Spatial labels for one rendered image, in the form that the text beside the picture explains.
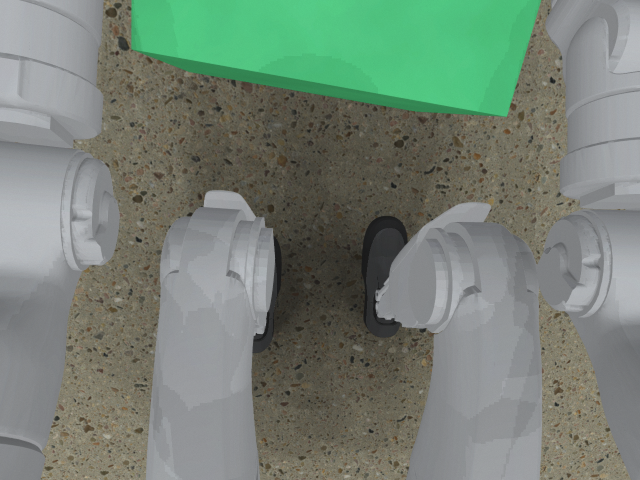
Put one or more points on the carton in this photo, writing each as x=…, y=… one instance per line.
x=437, y=56

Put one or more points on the robot left foot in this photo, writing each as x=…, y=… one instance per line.
x=262, y=341

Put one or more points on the robot left upper arm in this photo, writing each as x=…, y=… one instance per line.
x=58, y=216

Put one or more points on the robot right upper arm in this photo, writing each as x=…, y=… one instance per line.
x=590, y=268

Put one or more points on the left robot thigh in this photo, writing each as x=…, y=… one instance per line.
x=201, y=423

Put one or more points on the left robot forearm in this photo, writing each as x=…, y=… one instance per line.
x=48, y=71

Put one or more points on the right robot forearm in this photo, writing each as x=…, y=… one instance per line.
x=599, y=41

